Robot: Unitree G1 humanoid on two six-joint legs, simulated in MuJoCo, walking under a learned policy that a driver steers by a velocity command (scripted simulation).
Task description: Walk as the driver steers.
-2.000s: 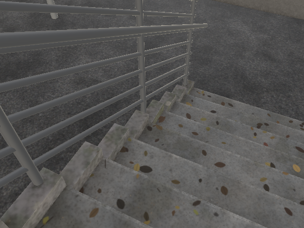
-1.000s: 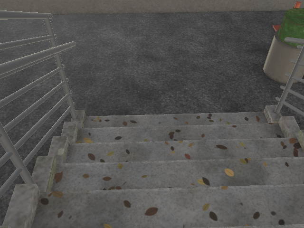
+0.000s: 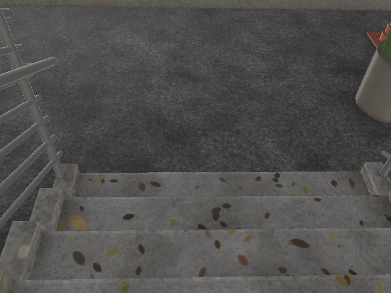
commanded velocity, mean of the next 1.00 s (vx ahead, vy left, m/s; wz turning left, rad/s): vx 0.15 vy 0.00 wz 0.26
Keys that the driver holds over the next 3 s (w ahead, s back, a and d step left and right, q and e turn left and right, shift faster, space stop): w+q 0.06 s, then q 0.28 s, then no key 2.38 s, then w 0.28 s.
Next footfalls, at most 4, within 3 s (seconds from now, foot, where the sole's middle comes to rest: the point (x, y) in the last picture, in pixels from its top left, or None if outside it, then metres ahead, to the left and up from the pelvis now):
0.12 left None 0.25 0.16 -0.89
0.54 right None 0.28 -0.06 -0.89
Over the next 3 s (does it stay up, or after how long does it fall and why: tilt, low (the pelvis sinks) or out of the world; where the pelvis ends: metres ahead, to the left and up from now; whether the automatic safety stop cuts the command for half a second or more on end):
stays up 0.28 0.07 -0.12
